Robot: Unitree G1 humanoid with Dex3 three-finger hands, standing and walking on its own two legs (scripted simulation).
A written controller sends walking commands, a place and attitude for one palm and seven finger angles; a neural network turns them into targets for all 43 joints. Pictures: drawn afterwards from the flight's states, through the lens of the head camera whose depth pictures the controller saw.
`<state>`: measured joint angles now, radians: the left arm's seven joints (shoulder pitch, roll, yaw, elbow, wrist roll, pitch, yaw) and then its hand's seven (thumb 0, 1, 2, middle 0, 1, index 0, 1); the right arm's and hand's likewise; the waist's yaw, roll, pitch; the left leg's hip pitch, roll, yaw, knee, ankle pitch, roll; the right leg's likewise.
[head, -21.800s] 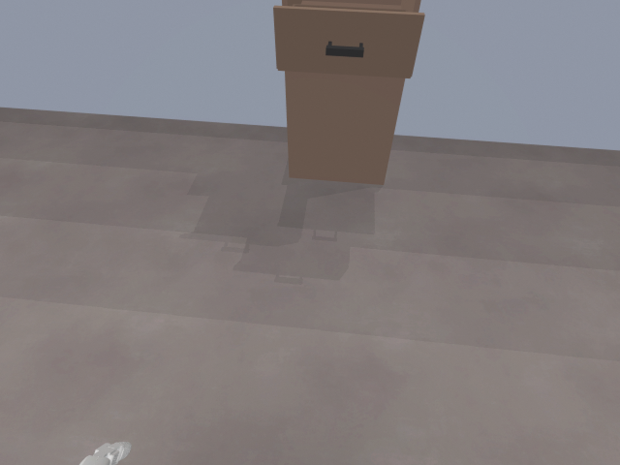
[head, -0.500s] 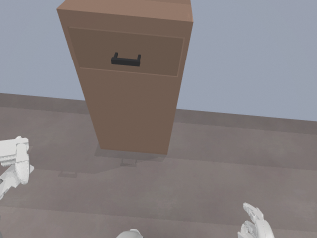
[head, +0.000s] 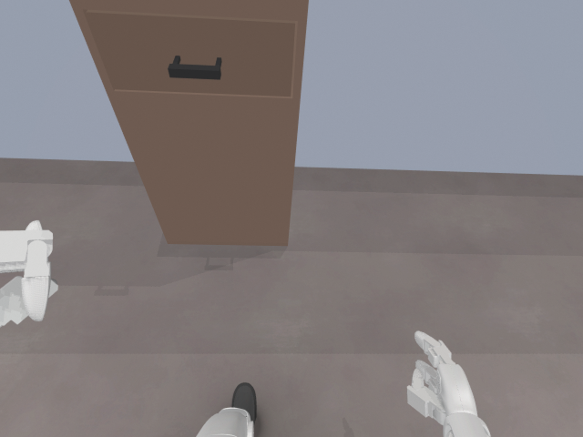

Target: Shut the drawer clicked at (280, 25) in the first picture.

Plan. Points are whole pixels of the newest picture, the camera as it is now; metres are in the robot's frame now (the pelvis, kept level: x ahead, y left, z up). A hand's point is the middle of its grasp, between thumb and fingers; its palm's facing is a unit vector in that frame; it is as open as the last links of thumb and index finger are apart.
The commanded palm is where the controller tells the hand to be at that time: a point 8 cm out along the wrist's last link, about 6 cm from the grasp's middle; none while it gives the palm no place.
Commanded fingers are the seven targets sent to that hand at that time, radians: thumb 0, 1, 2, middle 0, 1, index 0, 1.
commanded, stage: stop stepping back and stand still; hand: left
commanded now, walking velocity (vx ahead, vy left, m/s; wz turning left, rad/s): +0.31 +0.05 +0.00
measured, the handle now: (196, 66) +0.84 +0.26 +0.04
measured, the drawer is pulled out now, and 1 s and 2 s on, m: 0.00 0.00 0.00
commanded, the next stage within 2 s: let the arm hang, fingers relaxed in 0.90 s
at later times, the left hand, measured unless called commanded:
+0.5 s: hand out of the picture +0.12 +0.23 +0.21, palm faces +0.35 -0.78 -0.52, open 3.3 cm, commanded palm +0.06 +0.28 +0.20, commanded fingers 0.00 0.90 0.90 -1.40 -1.60 -1.40 -1.60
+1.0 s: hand out of the picture +0.10 +0.25 +0.19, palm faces +0.39 -0.78 -0.49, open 3.3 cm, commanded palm none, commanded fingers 0.00 0.90 0.90 -1.36 -1.56 -1.36 -1.56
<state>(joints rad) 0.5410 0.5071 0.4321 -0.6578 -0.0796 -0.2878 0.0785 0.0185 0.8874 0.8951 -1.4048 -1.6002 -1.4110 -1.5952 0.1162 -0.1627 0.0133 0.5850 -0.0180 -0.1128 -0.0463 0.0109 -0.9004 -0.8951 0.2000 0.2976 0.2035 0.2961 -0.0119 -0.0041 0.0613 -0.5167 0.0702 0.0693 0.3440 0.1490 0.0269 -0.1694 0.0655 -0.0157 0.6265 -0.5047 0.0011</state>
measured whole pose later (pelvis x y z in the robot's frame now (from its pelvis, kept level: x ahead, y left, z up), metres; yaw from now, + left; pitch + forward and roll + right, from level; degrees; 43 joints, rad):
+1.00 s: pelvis -0.07 +0.00 +0.02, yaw +4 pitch +0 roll -1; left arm 0.66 0.40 0.36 -0.58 -0.04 -0.24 0.14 0.02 0.89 0.90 -1.40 -1.60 -1.41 -1.60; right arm 0.22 -0.19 0.02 0.62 0.01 -0.11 -0.05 0.01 -0.90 -0.90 0.20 0.30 0.20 0.30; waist -0.02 0.03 0.01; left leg -0.30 0.04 0.04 0.52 -0.22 0.00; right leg -0.20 0.04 -0.05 0.47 -0.27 -0.03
